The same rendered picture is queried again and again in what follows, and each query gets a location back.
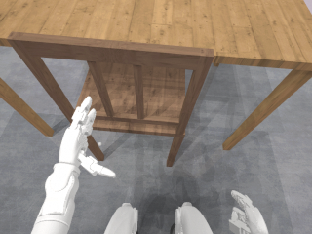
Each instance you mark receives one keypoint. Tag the table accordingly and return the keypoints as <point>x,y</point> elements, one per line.
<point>262,33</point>

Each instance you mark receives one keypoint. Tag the chair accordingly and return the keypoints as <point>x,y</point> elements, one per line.
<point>136,88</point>

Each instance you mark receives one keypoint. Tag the robot left forearm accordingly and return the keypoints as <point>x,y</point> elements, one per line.
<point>58,208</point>

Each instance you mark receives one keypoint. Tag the right robot hand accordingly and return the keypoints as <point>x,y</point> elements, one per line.
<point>248,222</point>

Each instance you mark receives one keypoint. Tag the left robot thigh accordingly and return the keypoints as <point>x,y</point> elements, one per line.
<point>124,221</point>

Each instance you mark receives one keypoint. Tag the right robot thigh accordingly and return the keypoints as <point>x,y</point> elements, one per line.
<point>189,220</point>

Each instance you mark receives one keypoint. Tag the left robot hand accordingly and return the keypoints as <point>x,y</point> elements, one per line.
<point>75,137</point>

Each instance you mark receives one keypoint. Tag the robot thigh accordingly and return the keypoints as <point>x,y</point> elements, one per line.
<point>189,220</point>
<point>124,221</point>

